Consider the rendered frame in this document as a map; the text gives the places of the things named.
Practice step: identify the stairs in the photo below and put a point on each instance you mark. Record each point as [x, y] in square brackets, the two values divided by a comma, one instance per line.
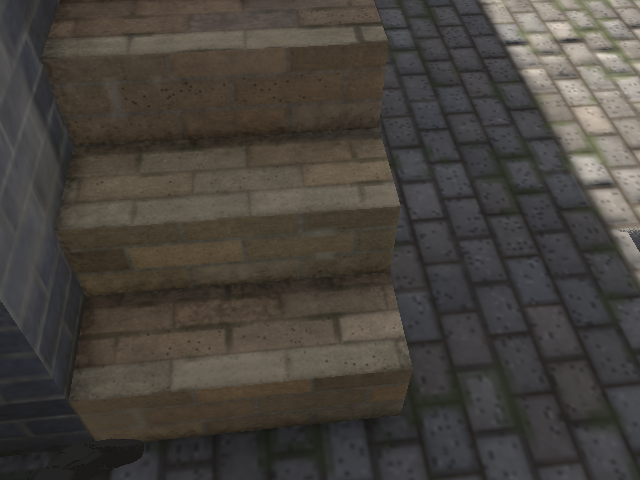
[229, 213]

